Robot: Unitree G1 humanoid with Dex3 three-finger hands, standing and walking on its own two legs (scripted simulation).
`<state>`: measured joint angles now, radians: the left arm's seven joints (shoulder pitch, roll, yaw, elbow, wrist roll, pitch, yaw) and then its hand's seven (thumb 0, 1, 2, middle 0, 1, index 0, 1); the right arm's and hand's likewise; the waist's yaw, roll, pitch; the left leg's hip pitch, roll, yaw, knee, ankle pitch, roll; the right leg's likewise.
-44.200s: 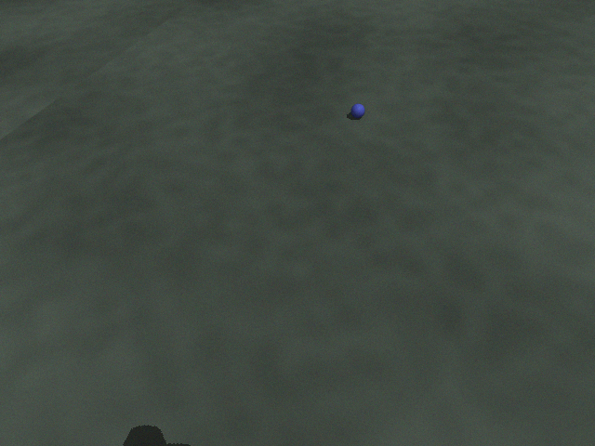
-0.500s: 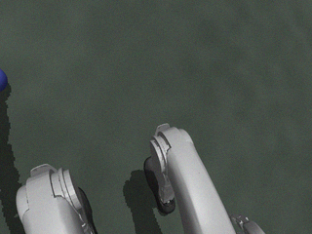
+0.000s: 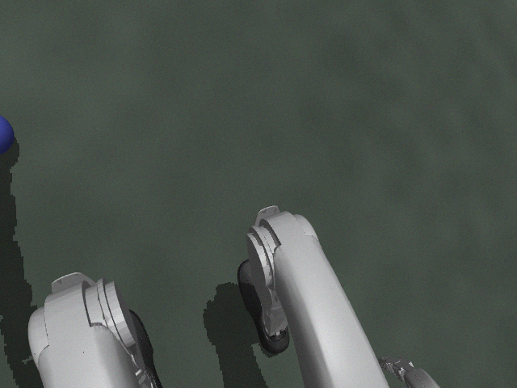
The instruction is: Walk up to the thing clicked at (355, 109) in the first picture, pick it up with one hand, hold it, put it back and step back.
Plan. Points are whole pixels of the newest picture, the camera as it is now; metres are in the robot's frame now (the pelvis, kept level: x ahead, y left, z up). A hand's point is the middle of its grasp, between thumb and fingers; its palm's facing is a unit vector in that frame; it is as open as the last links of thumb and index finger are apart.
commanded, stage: go down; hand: left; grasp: from above
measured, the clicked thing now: out of the picture +0.59 +0.31 -0.32
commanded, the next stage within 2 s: none
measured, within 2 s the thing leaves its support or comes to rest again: neither
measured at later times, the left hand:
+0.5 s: hand out of the picture +0.56 +0.32 +0.00, palm faces -0.39 -0.07 -0.92, open 11.6 cm
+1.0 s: hand out of the picture +0.55 +0.32 +0.09, palm faces -0.42 -0.08 -0.91, open 12.9 cm
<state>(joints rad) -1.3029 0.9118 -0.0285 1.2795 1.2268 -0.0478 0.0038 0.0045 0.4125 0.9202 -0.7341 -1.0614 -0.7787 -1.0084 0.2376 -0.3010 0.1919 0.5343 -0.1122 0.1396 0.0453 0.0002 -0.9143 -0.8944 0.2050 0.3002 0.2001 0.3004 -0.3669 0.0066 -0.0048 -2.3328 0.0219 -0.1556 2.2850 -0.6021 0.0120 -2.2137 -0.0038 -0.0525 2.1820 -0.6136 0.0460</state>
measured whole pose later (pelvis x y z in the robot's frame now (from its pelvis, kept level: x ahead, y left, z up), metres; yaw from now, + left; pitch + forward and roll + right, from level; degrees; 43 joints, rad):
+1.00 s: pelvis +0.00 +0.01 +0.11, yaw +3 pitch +36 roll -8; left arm -1.25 0.87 -0.03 1.22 1.15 -0.09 -0.13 0.00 -0.31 0.82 -0.28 -0.84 -0.27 -0.84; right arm 0.24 -0.26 0.13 0.60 -0.04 0.15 -0.02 0.00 -0.91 -0.89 0.21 0.30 0.20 0.30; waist -0.29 0.05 -0.10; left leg -1.97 0.06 -0.07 1.91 -0.57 0.04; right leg -1.90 0.00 0.00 1.83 -0.56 0.06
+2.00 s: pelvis +0.02 +0.00 +0.18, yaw +3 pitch +35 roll -6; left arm -1.18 0.86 0.01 1.27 1.14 -0.16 -0.05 0.00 -0.57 1.01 -0.07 -1.04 -0.07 -1.04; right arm 0.23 -0.24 0.10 0.64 -0.04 0.14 -0.01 0.00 -0.91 -0.90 0.20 0.30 0.20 0.30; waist -0.27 0.05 -0.12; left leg -1.75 0.07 -0.07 1.71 -0.58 0.01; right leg -1.69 0.01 -0.02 1.62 -0.55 0.05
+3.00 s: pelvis +0.03 +0.01 +0.20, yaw +3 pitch +35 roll -7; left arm -1.13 0.81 -0.02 1.29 1.14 -0.13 0.00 0.00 -0.58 1.00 -0.07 -1.04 -0.06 -1.03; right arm 0.24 -0.23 0.09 0.64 -0.04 0.14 0.00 0.00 -0.91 -0.90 0.20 0.30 0.20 0.30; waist -0.26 0.05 -0.13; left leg -1.69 0.08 -0.07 1.66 -0.59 0.01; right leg -1.63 0.01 -0.02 1.57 -0.56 0.05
